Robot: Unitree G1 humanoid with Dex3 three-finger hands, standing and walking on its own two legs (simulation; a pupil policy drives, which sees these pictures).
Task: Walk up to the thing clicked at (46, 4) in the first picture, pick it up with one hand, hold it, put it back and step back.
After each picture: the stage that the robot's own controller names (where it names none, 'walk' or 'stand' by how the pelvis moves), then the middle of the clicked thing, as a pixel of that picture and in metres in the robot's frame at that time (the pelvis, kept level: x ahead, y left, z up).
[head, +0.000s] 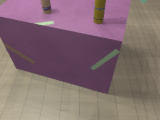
stand; (46, 4) +1.10 +0.28 -0.07
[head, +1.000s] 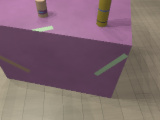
walk; (41, 7) +0.96 +0.26 -0.05
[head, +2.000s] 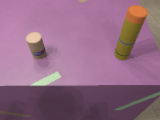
walk; (36, 46) +0.56 +0.20 -0.05
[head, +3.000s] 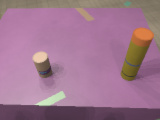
stand; (42, 65) +0.49 +0.21 -0.07
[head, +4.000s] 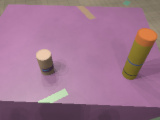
stand; (45, 62) +0.50 +0.19 -0.07
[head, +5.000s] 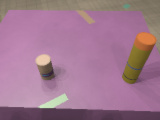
stand; (45, 67) +0.49 +0.19 -0.08
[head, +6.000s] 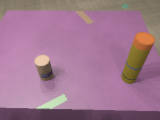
stand; (44, 68) +0.49 +0.20 -0.08
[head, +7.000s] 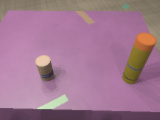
rise first; (45, 68) +0.49 +0.19 -0.08
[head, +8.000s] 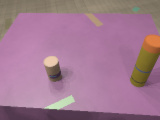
rise first; (53, 69) +0.49 +0.18 -0.07
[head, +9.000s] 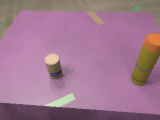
go down; (53, 67) +0.49 +0.18 -0.07
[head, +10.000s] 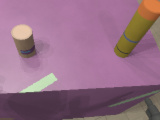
go down; (24, 42) +0.51 +0.17 -0.02
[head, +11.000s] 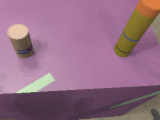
go down; (21, 42) +0.51 +0.18 +0.00
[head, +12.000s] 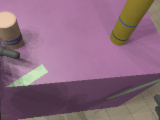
close in; (9, 32) +0.52 +0.18 +0.03
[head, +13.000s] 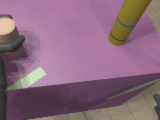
lift; (9, 38) +0.50 +0.18 +0.03
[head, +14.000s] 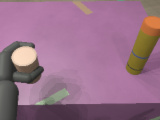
lift; (28, 66) +0.36 +0.18 +0.11
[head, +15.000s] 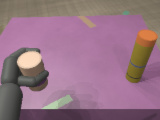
hold; (34, 72) +0.33 +0.16 +0.13
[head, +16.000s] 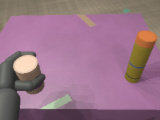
hold; (30, 75) +0.33 +0.18 +0.11
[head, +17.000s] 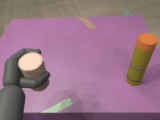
crouch; (35, 73) +0.33 +0.16 +0.12
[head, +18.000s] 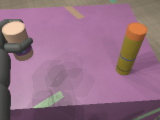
crouch; (19, 42) +0.45 +0.19 +0.13
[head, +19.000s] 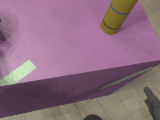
lower; out of the picture +0.54 +0.20 +0.04
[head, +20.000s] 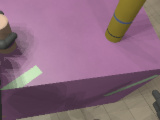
lower; (1, 35) +0.51 +0.19 +0.03
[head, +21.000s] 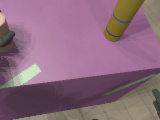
lower; out of the picture +0.51 +0.19 +0.03
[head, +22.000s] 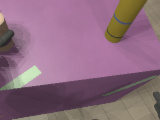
lower; out of the picture +0.51 +0.19 +0.03
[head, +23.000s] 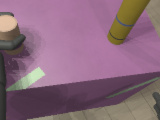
loosen; (9, 36) +0.50 +0.17 +0.03
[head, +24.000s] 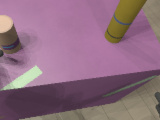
withdraw; (6, 36) +0.50 +0.17 +0.03
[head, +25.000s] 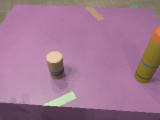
sink last; (55, 65) +0.47 +0.15 -0.03
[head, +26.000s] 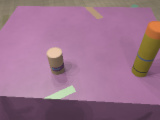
stand; (56, 61) +0.50 +0.16 -0.03
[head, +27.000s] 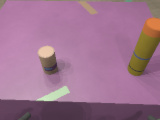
stand; (48, 60) +0.48 +0.17 -0.02
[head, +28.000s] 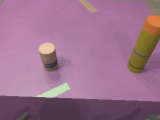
stand; (48, 57) +0.50 +0.16 -0.01
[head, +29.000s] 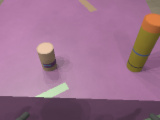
stand; (47, 57) +0.49 +0.17 -0.01
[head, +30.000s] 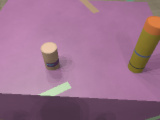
stand; (50, 56) +0.50 +0.16 -0.02
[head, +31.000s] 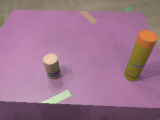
walk; (52, 66) +0.50 +0.16 -0.07
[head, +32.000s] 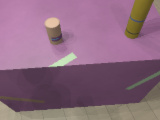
walk; (54, 31) +0.62 +0.15 -0.05
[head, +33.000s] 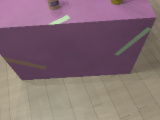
walk; out of the picture +0.90 +0.21 -0.06
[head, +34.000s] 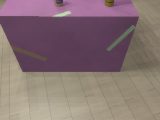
stand; out of the picture +1.13 +0.19 -0.06
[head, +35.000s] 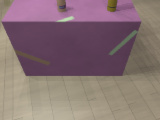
stand; (61, 3) +1.12 +0.17 -0.08
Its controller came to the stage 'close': yes
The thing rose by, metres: 0.20
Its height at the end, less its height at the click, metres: +0.00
